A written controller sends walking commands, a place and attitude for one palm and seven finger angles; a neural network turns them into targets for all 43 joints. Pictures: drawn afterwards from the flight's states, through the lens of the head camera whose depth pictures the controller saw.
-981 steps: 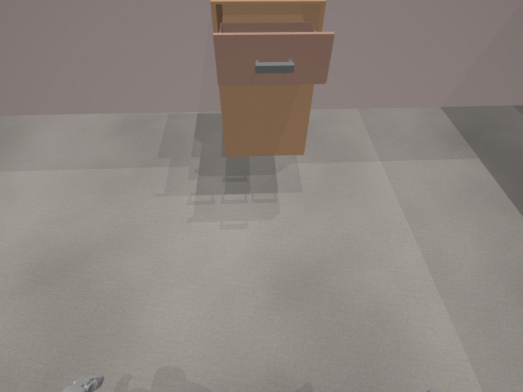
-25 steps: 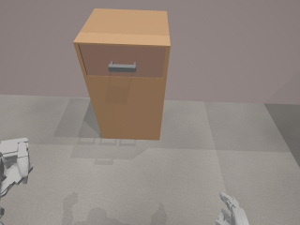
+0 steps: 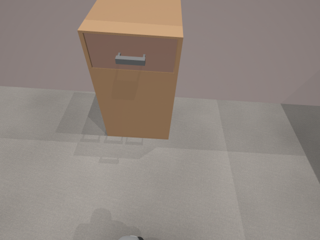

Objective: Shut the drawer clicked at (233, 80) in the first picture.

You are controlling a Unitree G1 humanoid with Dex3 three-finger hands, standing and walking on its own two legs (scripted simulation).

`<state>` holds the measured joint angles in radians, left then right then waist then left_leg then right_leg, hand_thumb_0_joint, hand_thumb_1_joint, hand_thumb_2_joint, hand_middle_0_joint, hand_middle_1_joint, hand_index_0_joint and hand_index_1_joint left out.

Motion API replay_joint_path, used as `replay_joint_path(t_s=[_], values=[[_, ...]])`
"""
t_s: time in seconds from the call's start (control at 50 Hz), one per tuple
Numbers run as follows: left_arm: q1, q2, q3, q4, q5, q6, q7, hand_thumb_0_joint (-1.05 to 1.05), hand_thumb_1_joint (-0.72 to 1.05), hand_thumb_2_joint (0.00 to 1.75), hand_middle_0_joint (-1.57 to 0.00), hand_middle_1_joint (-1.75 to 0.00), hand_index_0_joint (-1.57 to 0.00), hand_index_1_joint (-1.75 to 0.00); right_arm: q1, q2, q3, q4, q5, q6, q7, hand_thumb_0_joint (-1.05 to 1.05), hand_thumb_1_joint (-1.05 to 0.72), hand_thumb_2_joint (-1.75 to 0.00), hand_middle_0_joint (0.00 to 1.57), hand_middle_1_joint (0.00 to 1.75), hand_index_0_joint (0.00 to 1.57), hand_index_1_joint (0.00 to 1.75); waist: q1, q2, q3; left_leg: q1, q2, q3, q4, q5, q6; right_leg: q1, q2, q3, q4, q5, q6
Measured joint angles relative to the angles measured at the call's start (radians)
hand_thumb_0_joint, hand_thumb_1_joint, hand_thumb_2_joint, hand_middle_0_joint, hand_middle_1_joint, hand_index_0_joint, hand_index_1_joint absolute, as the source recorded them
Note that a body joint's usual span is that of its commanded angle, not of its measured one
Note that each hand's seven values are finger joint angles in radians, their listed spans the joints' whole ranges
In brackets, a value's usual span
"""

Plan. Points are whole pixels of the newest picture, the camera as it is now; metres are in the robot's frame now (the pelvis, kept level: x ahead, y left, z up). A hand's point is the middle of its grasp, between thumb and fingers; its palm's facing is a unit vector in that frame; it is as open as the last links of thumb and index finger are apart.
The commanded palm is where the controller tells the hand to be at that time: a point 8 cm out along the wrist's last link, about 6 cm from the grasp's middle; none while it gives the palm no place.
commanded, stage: let the arm hang, fingers relaxed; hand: left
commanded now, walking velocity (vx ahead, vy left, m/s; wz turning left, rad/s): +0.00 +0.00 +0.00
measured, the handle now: (131, 57) +0.86 +0.19 -0.05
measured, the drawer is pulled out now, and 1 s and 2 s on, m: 0.00 0.00 0.00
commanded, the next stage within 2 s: look to check the result in 0.64 s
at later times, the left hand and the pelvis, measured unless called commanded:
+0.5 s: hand out of the picture +0.00 +0.12 -0.18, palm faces +0.05 -0.99 -0.12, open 7.3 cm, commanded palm none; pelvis +0.01 -0.01 +0.00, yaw -1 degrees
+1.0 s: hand out of the picture -0.01 +0.13 -0.17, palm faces +0.05 -0.98 -0.18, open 7.4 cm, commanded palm none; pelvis +0.03 -0.02 +0.00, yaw -2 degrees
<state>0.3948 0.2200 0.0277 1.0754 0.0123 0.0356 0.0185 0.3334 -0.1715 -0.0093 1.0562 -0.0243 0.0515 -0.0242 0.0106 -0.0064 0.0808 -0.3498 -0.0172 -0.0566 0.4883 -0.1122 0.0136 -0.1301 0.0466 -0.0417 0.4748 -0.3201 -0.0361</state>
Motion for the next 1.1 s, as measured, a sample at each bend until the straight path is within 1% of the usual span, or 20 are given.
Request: replay_joint_path(t_s=[0.1,0.22,0.28,0.36,0.44,0.52,0.64,0.84,1.1], values=[[0.048,-0.031,-0.014,0.074,-0.004,-0.006,0.005,0.0,0.91,0.9,-0.61,-0.77,-0.6,-0.76,0.024,0.021,-0.003,0.041,0.006,-0.006,-0.003,0.01,-0.91,-0.9,0.2,0.3,0.2,0.3,-0.007,0.03,-0.001,0.018,0.001,0.009,-0.016,0.004,0.0,0.013,-0.002,0.009,-0.01,0.003,0.001],[0.045,-0.082,-0.023,0.103,-0.007,-0.017,0.014,0.0,0.91,0.9,-0.38,-0.51,-0.38,-0.51,0.023,0.054,0.001,0.067,0.007,-0.016,-0.007,0.0,-0.91,-0.9,0.2,0.3,0.2,0.3,-0.013,0.042,-0.02,0.036,0.001,0.018,-0.011,-0.008,-0.001,0.026,-0.004,0.018,0.0,-0.009,0.0],[0.024,-0.108,-0.024,0.097,-0.007,-0.024,0.017,0.0,0.91,0.9,-0.31,-0.43,-0.3,-0.42,0.017,0.071,0.003,0.072,0.006,-0.022,-0.008,0.0,-0.91,-0.9,0.2,0.3,0.2,0.3,-0.015,0.038,-0.032,0.042,0.0,0.022,-0.009,-0.013,-0.002,0.028,-0.006,0.022,0.009,-0.017,-0.001],[-0.01,-0.137,-0.024,0.078,-0.007,-0.034,0.02,0.0,0.91,0.9,-0.25,-0.36,-0.25,-0.36,0.008,0.09,0.003,0.072,0.005,-0.031,-0.01,0.0,-0.91,-0.9,0.2,0.3,0.2,0.3,-0.015,0.03,-0.047,0.046,-0.001,0.024,-0.009,-0.018,-0.005,0.029,-0.006,0.023,0.015,-0.024,-0.004],[-0.039,-0.156,-0.023,0.06,-0.006,-0.043,0.021,0.0,0.91,0.9,-0.22,-0.33,-0.22,-0.32,0.003,0.098,0.002,0.074,0.002,-0.035,-0.015,0.01,-0.91,-0.9,0.2,0.3,0.2,0.3,-0.016,0.023,-0.056,0.05,0.0,0.024,-0.007,-0.023,-0.008,0.033,-0.005,0.023,0.016,-0.029,-0.007],[-0.058,-0.162,-0.021,0.049,-0.005,-0.047,0.022,0.0,0.91,0.9,-0.21,-0.31,-0.21,-0.31,0.004,0.095,-0.002,0.074,0.003,-0.04,-0.016,0.01,-0.91,-0.9,0.2,0.3,0.2,0.3,-0.018,0.017,-0.056,0.054,0.003,0.023,-0.006,-0.029,-0.012,0.038,-0.002,0.024,0.014,-0.032,-0.011],[-0.056,-0.145,-0.013,0.051,-0.007,-0.045,0.024,0.0,0.91,0.9,-0.2,-0.3,-0.2,-0.3,0.007,0.086,-0.006,0.071,0.004,-0.043,-0.02,0.0,-0.91,-0.9,0.2,0.3,0.2,0.3,-0.022,0.014,-0.043,0.059,0.01,0.02,-0.002,-0.037,-0.019,0.05,0.005,0.023,0.002,-0.032,-0.018],[-0.035,-0.118,-0.008,0.068,-0.01,-0.04,0.026,0.0,0.91,0.9,-0.2,-0.3,-0.2,-0.3,-0.003,0.067,-0.005,0.076,0.007,-0.041,-0.023,0.0,-0.91,-0.9,0.19,0.3,0.2,0.3,-0.017,0.019,-0.016,0.072,0.018,0.02,-0.007,-0.047,-0.027,0.069,0.013,0.025,-0.02,-0.031,-0.025],[-0.038,-0.12,-0.014,0.07,-0.01,-0.042,0.026,0.0,0.91,0.9,-0.2,-0.3,-0.2,-0.3,-0.039,0.058,-0.001,0.074,0.008,-0.042,-0.025,0.0,-0.91,-0.9,0.19,0.3,0.2,0.3,-0.009,0.017,-0.013,0.09,0.022,0.022,-0.013,-0.058,-0.033,0.093,0.016,0.028,-0.038,-0.033,-0.03]])
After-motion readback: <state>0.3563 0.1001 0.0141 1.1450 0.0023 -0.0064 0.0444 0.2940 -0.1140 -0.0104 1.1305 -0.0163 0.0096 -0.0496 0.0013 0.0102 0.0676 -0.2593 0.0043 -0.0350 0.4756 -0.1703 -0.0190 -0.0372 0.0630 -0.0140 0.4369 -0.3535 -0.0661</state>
